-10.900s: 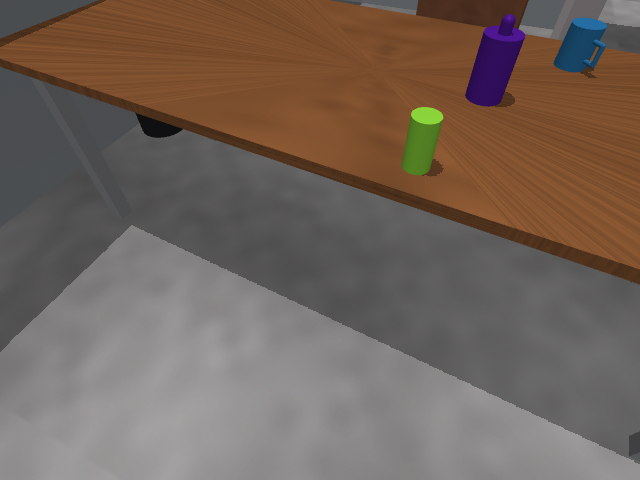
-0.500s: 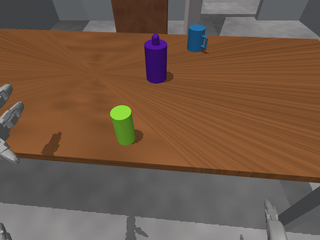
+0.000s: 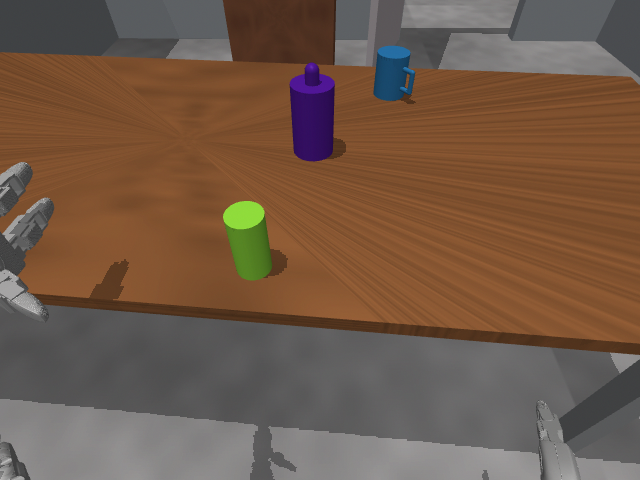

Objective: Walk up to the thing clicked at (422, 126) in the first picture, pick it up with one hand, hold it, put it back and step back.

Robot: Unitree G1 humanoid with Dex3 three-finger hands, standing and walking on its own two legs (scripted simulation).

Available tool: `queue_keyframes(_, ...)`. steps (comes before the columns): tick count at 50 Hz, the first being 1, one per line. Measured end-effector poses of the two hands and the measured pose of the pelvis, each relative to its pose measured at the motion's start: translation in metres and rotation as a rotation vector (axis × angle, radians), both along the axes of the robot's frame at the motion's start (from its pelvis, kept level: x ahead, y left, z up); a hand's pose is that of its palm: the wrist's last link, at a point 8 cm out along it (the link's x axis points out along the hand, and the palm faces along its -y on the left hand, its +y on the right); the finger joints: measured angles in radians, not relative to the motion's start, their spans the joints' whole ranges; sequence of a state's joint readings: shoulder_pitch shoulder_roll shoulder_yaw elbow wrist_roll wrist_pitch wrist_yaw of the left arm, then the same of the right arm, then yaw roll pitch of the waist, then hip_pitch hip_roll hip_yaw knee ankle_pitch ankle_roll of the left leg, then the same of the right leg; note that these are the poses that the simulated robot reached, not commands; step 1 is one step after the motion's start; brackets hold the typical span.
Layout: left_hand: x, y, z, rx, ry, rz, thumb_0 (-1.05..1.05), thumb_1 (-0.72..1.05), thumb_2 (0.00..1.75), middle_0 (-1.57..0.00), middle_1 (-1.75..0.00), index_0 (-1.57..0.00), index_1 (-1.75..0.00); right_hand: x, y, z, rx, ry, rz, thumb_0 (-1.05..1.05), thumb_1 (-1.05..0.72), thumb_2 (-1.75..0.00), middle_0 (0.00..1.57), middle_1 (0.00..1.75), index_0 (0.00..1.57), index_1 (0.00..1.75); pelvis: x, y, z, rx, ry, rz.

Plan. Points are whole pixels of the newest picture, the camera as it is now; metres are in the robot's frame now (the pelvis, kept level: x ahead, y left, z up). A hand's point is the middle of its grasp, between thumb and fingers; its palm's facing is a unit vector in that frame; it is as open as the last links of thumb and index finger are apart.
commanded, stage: go down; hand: left
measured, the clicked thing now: (249, 242) +0.44 +0.13 +0.04
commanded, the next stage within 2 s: approach in 0.24 s
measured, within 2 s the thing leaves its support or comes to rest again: neither
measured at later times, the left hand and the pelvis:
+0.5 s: hand (44, 236) +0.34 +0.34 +0.16, palm faces +0.02 -1.00 -0.02, open 17.4 cm; pelvis +0.01 +0.00 +0.00, yaw +0 degrees
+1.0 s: hand (182, 280) +0.37 +0.22 +0.04, palm faces +0.00 -1.00 +0.05, open 17.5 cm; pelvis +0.00 +0.00 -0.03, yaw -1 degrees
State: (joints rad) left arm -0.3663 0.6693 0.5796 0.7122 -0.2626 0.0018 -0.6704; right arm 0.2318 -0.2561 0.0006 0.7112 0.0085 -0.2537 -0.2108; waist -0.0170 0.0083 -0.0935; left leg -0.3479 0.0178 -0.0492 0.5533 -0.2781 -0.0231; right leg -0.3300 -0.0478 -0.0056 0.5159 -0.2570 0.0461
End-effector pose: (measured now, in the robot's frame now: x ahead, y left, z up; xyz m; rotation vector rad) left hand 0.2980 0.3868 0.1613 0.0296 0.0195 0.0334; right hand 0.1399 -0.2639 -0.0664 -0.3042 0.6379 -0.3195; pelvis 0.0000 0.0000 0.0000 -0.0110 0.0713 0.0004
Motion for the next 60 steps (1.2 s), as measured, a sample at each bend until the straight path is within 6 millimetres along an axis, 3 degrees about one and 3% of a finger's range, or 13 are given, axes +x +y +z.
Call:
queue_keyframes(5,0.000,0.004,0.006,0.004,-0.007,-0.002,-0.01,-0.51,0.03,-0.04,-0.02,-0.04,-0.03,0.003,-0.002,0.002,0.000,-0.015,-0.006,-0.01,0.52,-0.06,0.06,0.06,0.05,0.05,0.001,-0.001,0.000,0.001,0.003,-0.002)
queue_keyframes(11,-0.001,0.006,-0.004,-0.022,0.043,-0.003,-0.01,-0.50,0.03,-0.04,-0.02,-0.03,-0.03,0.005,0.002,-0.002,0.005,-0.002,0.012,-0.01,0.52,-0.06,0.06,0.06,0.05,0.05,0.002,-0.001,0.000,0.001,0.010,0.003)
queue_keyframes(21,0.016,0.009,0.008,-0.015,-0.015,0.008,-0.01,-0.51,0.04,-0.05,-0.03,-0.04,-0.04,0.014,-0.002,0.007,-0.018,-0.028,0.000,-0.01,0.52,-0.06,0.06,0.06,0.05,0.05,0.009,-0.001,0.000,0.000,0.019,0.004)
queue_keyframes(25,0.020,0.004,0.000,-0.014,0.029,-0.016,-0.01,-0.50,0.04,-0.06,-0.03,-0.04,-0.05,0.015,0.003,0.005,-0.002,-0.025,0.006,-0.01,0.53,-0.05,0.06,0.06,0.05,0.05,0.012,0.000,0.000,0.000,0.024,-0.001)
queue_keyframes(33,0.031,-0.037,-0.058,-0.085,0.122,-0.070,-0.01,-0.54,0.03,-0.07,-0.04,-0.05,-0.06,0.014,0.013,-0.005,0.032,0.007,0.043,-0.01,0.53,-0.05,0.06,0.06,0.05,0.05,0.011,0.002,-0.003,0.005,0.036,0.000)
queue_keyframes(42,0.055,-0.097,-0.124,-0.139,0.082,-0.089,-0.01,-0.57,0.05,-0.06,-0.05,-0.05,-0.07,0.005,-0.003,0.013,-0.012,-0.018,0.034,-0.01,0.54,-0.05,0.06,0.06,0.05,0.05,0.005,-0.003,-0.012,0.004,0.071,-0.016)
queue_keyframes(49,0.051,-0.107,-0.128,-0.079,-0.016,-0.035,-0.01,-0.55,0.07,-0.05,-0.05,-0.05,-0.07,-0.008,-0.006,-0.004,0.013,0.039,0.055,-0.01,0.54,-0.05,0.06,0.06,0.05,0.05,-0.003,-0.002,-0.024,-0.007,0.104,-0.017)
queue_keyframes(54,0.057,-0.134,-0.128,-0.060,-0.010,-0.050,-0.01,-0.55,0.08,-0.05,-0.05,-0.05,-0.06,0.000,0.005,-0.013,0.057,-0.002,0.083,-0.01,0.55,-0.05,0.06,0.06,0.05,0.05,-0.008,-0.001,-0.032,-0.004,0.114,-0.018)
queue_keyframes(60,0.063,-0.160,-0.128,-0.068,-0.013,-0.062,-0.01,-0.55,0.08,-0.05,-0.05,-0.06,-0.05,-0.009,-0.005,-0.009,0.062,-0.027,0.057,-0.01,0.55,-0.05,0.06,0.06,0.06,0.05,-0.009,-0.003,-0.036,0.007,0.111,-0.026)
